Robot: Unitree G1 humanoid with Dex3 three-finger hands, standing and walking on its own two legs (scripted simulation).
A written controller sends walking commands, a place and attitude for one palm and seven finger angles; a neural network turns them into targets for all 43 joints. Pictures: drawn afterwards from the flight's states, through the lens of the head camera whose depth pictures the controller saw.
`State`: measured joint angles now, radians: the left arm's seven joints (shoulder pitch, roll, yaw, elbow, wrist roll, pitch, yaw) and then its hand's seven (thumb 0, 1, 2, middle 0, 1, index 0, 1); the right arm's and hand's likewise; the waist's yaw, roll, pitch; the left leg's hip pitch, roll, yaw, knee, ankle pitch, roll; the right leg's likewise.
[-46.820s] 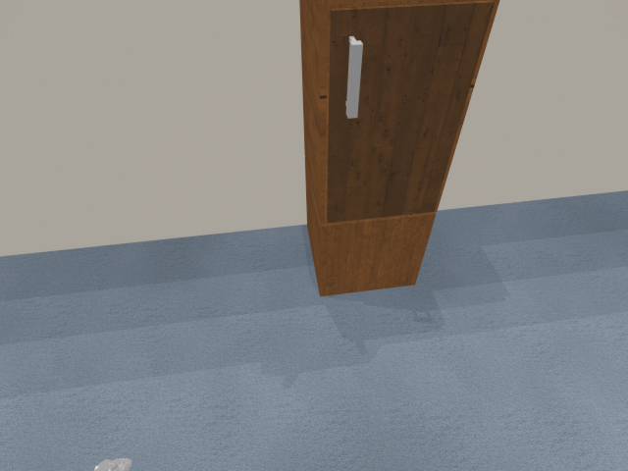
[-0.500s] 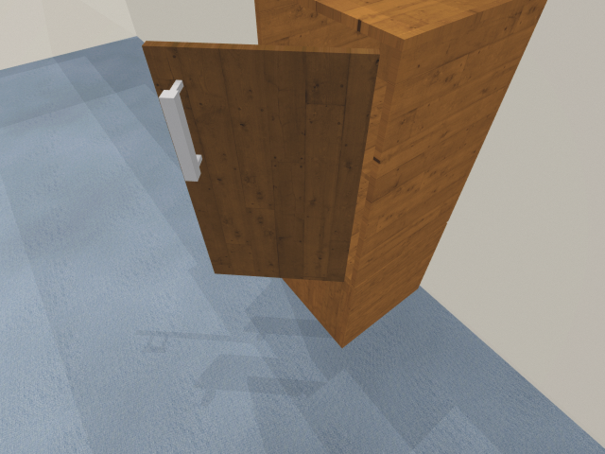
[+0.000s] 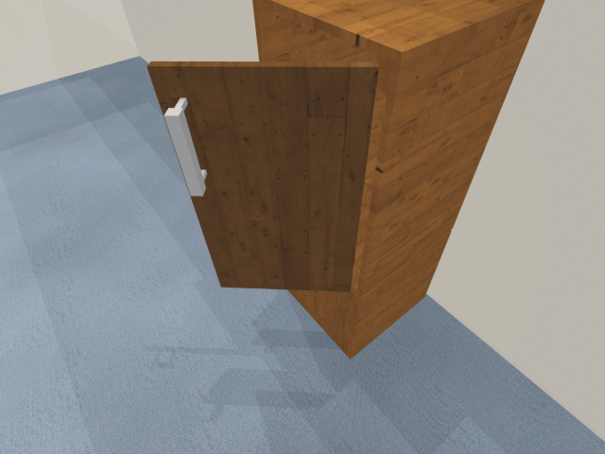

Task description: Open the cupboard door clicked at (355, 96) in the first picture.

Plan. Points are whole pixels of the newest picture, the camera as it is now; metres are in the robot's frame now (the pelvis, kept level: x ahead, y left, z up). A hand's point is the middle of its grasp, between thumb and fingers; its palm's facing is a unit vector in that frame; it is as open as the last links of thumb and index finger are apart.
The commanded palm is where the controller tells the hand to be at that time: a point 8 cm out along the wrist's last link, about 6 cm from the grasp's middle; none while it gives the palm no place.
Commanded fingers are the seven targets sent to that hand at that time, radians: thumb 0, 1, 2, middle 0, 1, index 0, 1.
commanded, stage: look again from close up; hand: left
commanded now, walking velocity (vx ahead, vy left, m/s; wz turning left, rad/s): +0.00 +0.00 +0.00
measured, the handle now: (190, 148) +0.56 +0.22 +0.12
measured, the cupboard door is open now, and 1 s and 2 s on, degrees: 48 48 48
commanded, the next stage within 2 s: raise the hand with hooked fingers in 0.32 s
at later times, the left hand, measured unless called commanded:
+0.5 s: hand out of the picture +0.07 +0.19 -0.14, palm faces +0.18 -0.96 -0.22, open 7.3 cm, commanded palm +0.11 +0.22 -0.06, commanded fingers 0.00 0.78 0.85 -0.21 -0.38 -0.21 -0.38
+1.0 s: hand (139, 428) +0.16 +0.21 +0.01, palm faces +0.21 -0.97 -0.08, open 9.6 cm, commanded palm +0.15 +0.25 +0.01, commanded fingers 0.00 0.20 0.60 -0.25 -0.75 -0.25 -0.75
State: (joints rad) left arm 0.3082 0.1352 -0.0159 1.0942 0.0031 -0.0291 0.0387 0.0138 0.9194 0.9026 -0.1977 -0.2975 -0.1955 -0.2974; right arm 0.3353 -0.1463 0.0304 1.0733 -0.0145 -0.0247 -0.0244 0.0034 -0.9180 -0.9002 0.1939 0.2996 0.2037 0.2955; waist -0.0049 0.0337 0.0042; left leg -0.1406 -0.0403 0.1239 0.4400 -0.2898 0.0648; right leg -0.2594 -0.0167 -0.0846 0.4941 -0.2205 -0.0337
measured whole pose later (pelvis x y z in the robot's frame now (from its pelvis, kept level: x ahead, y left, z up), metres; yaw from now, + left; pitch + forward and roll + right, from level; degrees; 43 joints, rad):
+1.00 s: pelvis -0.01 -0.04 -0.05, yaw +5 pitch +9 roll -1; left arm 0.45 0.24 0.26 0.03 -0.32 -0.51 -0.31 0.02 0.42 0.70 -0.23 -0.61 -0.23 -0.60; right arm 0.17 -0.28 -0.01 0.52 0.03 -0.25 -0.04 0.00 -0.91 -0.90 0.19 0.30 0.20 0.30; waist 0.06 -0.01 -0.08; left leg -0.62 0.02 0.01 0.98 -0.51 0.02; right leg -0.66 -0.01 -0.20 0.91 -0.42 -0.09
